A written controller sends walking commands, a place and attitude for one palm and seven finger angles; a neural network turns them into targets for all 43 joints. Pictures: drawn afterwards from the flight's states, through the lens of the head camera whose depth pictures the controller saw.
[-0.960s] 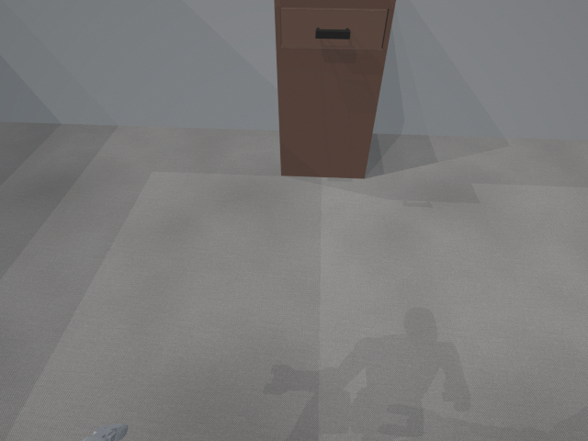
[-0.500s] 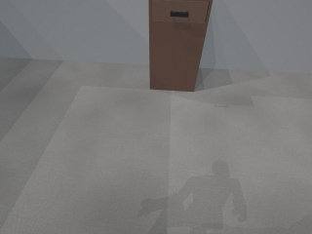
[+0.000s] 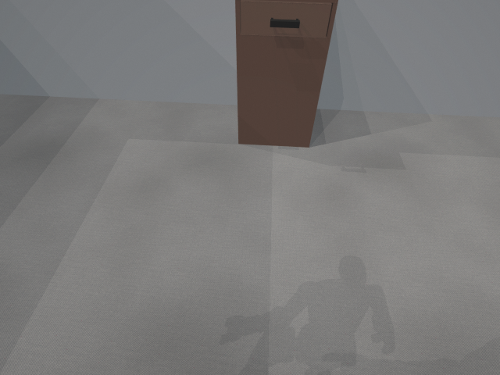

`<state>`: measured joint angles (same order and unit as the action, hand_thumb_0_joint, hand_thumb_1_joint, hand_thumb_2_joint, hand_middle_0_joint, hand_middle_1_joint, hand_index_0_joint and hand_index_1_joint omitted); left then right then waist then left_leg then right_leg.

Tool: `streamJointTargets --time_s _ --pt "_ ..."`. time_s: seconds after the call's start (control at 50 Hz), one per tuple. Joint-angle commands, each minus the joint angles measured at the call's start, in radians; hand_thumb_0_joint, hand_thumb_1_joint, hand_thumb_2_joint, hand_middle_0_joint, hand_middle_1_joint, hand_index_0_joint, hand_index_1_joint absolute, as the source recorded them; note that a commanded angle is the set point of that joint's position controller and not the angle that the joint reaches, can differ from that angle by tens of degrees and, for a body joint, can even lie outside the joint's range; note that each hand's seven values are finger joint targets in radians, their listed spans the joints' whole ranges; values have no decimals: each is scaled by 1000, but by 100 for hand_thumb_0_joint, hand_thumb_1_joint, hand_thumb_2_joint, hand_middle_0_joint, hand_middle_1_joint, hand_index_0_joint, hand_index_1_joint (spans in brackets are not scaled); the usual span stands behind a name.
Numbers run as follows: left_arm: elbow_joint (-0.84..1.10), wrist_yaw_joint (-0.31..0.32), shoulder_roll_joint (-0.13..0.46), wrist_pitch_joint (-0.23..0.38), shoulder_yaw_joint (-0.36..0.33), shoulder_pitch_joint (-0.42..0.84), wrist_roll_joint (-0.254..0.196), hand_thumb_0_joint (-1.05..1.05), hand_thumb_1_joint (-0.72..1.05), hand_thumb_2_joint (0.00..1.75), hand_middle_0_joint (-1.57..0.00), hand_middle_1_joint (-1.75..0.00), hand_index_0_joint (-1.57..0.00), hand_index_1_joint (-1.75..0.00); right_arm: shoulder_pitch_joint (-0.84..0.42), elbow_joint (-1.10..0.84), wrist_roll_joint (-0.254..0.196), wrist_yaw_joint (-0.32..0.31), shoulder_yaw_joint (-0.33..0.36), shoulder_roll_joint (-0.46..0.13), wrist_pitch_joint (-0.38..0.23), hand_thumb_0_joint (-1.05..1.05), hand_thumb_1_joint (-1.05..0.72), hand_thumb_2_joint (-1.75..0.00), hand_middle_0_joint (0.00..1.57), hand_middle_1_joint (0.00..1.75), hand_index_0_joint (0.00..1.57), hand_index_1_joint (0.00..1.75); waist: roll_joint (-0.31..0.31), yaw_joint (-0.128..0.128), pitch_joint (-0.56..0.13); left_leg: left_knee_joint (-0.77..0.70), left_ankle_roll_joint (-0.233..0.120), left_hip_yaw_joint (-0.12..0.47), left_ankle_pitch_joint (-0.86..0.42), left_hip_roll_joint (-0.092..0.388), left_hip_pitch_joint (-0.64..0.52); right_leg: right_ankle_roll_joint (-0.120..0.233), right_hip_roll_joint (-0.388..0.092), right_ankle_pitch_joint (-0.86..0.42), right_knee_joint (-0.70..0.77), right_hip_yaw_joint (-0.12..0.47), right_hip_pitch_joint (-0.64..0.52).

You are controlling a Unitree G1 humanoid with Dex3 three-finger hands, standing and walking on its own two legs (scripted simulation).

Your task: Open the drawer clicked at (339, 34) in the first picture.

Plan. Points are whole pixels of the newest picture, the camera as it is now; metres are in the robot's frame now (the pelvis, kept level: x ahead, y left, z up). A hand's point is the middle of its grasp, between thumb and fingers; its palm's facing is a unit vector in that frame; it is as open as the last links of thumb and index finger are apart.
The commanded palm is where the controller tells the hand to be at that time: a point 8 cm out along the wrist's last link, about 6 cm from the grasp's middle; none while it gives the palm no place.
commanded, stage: look at it before walking up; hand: left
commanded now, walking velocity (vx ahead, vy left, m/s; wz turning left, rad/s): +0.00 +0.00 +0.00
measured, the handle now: (284, 21) +1.55 -0.08 -0.02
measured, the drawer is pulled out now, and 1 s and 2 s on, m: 0.00 0.00 0.00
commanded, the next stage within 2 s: walk to a spot facing it in 0.48 s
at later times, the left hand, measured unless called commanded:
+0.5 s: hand out of the picture +0.09 +0.24 -0.15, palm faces -0.04 -0.94 -0.33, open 7.4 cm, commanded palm none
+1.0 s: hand out of the picture +0.09 +0.14 -0.18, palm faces -0.11 -0.97 -0.24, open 7.4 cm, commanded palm none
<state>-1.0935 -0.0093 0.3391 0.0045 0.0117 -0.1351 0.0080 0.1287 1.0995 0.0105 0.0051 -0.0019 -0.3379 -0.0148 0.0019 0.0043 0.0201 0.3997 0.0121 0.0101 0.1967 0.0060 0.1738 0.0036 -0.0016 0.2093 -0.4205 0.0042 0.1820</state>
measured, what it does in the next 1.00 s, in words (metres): lifts its left foot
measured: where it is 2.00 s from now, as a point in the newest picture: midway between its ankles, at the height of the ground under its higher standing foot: (289, 324)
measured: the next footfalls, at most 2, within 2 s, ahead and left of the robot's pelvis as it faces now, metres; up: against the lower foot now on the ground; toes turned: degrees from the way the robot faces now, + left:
left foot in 1.44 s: +0.43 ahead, -0.01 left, +0.00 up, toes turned -10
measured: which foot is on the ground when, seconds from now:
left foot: down 0.00-0.92, up 0.94-1.00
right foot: down 0.00-1.00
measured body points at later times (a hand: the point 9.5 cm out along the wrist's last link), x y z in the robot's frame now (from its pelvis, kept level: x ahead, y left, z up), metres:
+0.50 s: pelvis +0.01 +0.00 +0.00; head +0.01 +0.00 +0.45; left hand +0.09 +0.29 -0.13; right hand +0.08 -0.30 -0.13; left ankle +0.01 +0.13 -0.74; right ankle +0.01 -0.12 -0.74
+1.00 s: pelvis +0.07 -0.05 -0.02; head +0.07 -0.07 +0.43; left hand +0.10 +0.20 -0.16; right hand +0.03 -0.30 -0.18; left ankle +0.02 +0.11 -0.69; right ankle +0.05 -0.12 -0.74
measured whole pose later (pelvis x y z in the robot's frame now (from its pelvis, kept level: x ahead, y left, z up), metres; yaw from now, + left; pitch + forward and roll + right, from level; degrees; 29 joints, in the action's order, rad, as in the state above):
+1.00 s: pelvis +0.07 -0.05 -0.02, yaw -11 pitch -1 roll +1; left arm -1.04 -0.02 0.19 0.04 -0.03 -0.35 0.02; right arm 0.29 1.10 0.02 0.01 0.03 -0.24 0.01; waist 0.04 -0.03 0.03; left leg 0.99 0.02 -0.07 0.47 0.10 0.32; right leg 0.07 0.02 0.34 -0.64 -0.08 0.28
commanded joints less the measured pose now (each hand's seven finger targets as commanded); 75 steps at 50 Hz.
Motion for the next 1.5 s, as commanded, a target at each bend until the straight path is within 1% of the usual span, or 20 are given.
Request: streamJointTargets --time_s 0.0,0.56,0.6,0.64,0.72,0.76,0.82,0.86,0.88,0.9,0.92,1.02,1.12,1.3,1.34,1.38,1.4,1.44,1.46,1.48 --pt "66 18 213 19 -45 39 4 0 90 90 -20 -30 -20 -30 -47 -59 0 -16 44 -211 -21 0 -90 -90 20 30 20 30 -7 -5 -37 -71 -39 95 -79 109 -11 30 -115 -51 92 107 1" --pt "62 19 214 20 -45 39 4 0 90 90 -20 -30 -20 -30 -58 -48 -2 -17 40 -214 -19 0 -90 -90 20 30 20 30 -7 -5 -41 -89 -34 80 -104 115 -53 27 -115 -102 113 110 -23" --pt "40 20 101 -4 -25 -22 4 0 90 90 -20 -30 -20 -30 5 -26 8 -15 16 -99 -2 0 -90 -90 20 30 20 30 -11 -5 -40 -69 -15 47 28 112 -55 16 -98 50 102 120 8" --pt "51 10 96 -21 -31 -47 10 0 90 90 -20 -30 -20 -30 40 -29 13 -12 25 -102 10 0 -90 -90 20 30 20 30 10 -3 10 -85 -23 50 266 120 -25 23 -67 255 79 129 88" --pt "106 -14 74 -24 -51 -81 16 0 90 90 -20 -30 -20 -30 88 -65 14 -14 64 -174 10 0 -90 -90 20 30 20 30 122 8 90 -181 -103 184 543 248 -20 23 28 308 -160 46 268" --pt "142 -23 32 -16 -57 -51 15 0 90 90 -20 -30 -20 -30 123 -72 11 -18 82 -183 -7 0 -90 -90 20 30 20 30 172 25 93 -235 -178 240 436 364 -79 10 -4 266 -378 -17 363" --pt "161 -33 2 -1 -66 -65 14 0 90 90 -20 -30 -20 -30 106 -82 15 -18 84 -148 -21 0 -90 -90 20 30 20 30 130 4 75 -162 -160 109 243 362 -68 8 -67 268 -341 -24 315" --pt "116 -34 -28 9 -71 -214 17 0 90 90 -20 -30 -20 -30 68 -89 16 -18 79 -117 -20 0 -90 -90 20 30 20 30 77 -63 30 28 -97 -33 166 285 45 9 -34 156 -155 -85 63" --pt "67 -27 5 18 -82 -353 21 0 90 90 -20 -30 -20 -30 52 -98 12 -15 72 -80 -19 0 -90 -90 20 30 20 30 -67 -123 -5 262 -48 -117 217 202 171 19 -34 103 -21 -37 -120" --pt "37 -7 133 37 -108 -466 30 0 90 90 -20 -30 -20 -30 45 -142 0 -7 51 16 -21 0 -90 -90 20 30 20 30 -439 -152 -4 623 13 -210 400 55 489 107 -293 223 166 433 -265" --pt "32 13 147 39 -107 -516 9 0 90 90 -20 -30 -20 -30 -26 -187 7 -1 47 4 -28 0 -90 -90 20 30 20 30 -375 -160 18 751 6 -94 405 50 578 177 -389 169 261 650 -236" --pt "71 20 -2 59 -76 -332 15 0 90 90 -20 -30 -20 -30 25 -122 18 8 64 40 -29 0 -90 -90 20 30 20 30 -35 -33 93 759 13 -33 85 133 491 189 -271 110 243 379 -31" --pt "29 24 -37 81 -68 -389 12 0 90 90 -20 -30 -20 -30 49 -123 13 15 67 85 -15 0 -90 -90 20 30 20 30 -73 -15 68 687 39 -60 -38 125 533 157 -200 -167 228 218 -107" --pt "-26 47 -76 78 -58 -451 18 0 90 90 -20 -30 -20 -30 -146 -196 5 25 52 128 -37 0 -90 -90 20 30 20 30 -122 -67 127 364 4 -117 -39 93 477 158 -198 -483 188 180 -195" --pt "-24 48 -60 77 -65 -425 19 0 90 90 -20 -30 -20 -30 -105 -184 4 22 56 123 -44 0 -90 -90 20 30 20 30 -131 -42 115 283 -20 -135 -3 60 341 150 -200 -605 125 164 -169" --pt "-16 46 -34 80 -74 -381 14 0 90 90 -20 -30 -20 -30 111 -115 10 4 67 91 -54 0 -90 -90 20 30 20 30 -110 58 7 174 -47 -171 -38 -4 75 120 -154 -773 -96 101 -141" --pt "-10 43 -44 81 -77 -378 7 0 90 90 -20 -30 -20 -30 269 -68 16 -7 78 46 -58 0 -90 -90 20 30 20 30 -70 118 -89 146 -69 -115 -91 41 -165 97 -120 -654 -290 84 -26" --pt "25 25 -132 80 -66 -442 -6 0 90 90 -20 -30 -20 -30 445 -33 22 -18 112 -113 -55 0 -90 -90 20 30 20 30 308 113 -258 -77 -231 522 -25 494 -447 45 75 324 -877 1 354" --pt "29 31 -96 74 -71 -377 4 0 90 90 -20 -30 -20 -30 343 -48 8 -21 102 -60 -47 0 -90 -90 20 30 20 30 158 83 -153 -176 -225 529 159 487 -288 57 1 281 -955 67 385" --pt "35 26 -111 66 -68 -314 9 0 90 90 -20 -30 -20 -30 258 -64 5 -22 90 -2 -52 0 -90 -90 20 30 20 30 123 54 -32 -211 -188 424 233 438 -139 49 -45 184 -968 57 417"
